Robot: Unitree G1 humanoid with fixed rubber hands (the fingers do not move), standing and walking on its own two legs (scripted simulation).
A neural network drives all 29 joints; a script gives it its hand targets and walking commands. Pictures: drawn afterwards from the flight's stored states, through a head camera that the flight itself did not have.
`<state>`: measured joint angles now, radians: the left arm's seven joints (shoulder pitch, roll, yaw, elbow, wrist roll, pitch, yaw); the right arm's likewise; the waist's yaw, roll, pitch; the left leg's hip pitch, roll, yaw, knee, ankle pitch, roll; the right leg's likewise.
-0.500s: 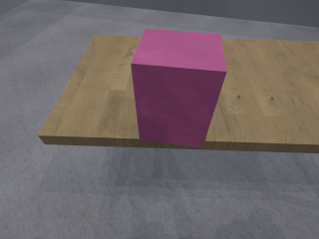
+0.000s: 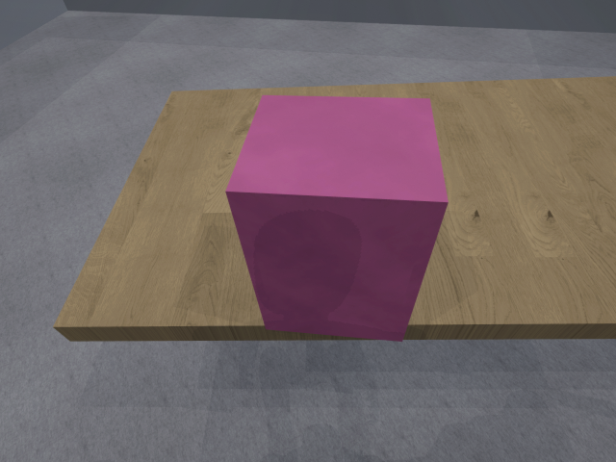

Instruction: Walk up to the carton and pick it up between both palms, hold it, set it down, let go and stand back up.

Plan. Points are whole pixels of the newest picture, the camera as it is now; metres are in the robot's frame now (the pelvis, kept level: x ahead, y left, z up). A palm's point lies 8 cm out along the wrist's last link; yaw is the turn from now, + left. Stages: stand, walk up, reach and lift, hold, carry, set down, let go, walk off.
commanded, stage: walk up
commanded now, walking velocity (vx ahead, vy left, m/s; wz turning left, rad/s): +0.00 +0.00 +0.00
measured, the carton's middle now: (337, 228) +0.38 -0.01 +0.11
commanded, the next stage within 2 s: none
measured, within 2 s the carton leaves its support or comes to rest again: neither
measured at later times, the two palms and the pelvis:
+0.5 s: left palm out of the picture +0.08 +0.20 -0.15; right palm out of the picture -0.03 -0.31 -0.16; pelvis +0.01 -0.06 -0.02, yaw -1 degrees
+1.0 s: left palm out of the picture -0.02 +0.18 -0.15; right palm out of the picture -0.05 -0.28 -0.12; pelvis -0.05 -0.05 +0.01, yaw -1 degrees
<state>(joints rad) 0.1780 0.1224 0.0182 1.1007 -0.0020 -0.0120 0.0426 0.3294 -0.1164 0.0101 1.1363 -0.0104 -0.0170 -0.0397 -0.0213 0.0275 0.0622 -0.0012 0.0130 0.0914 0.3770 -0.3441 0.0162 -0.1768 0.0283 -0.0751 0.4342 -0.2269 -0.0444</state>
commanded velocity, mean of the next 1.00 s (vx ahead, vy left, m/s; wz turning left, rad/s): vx -0.11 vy -0.01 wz -0.04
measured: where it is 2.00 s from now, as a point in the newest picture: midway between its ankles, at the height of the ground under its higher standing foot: outside the picture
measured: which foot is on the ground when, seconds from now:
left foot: down 0.00-0.50, up 0.52-0.86, down 0.88-1.00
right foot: down 0.00-0.26, up 0.28-0.48, down 0.50-0.88, up 0.90-1.00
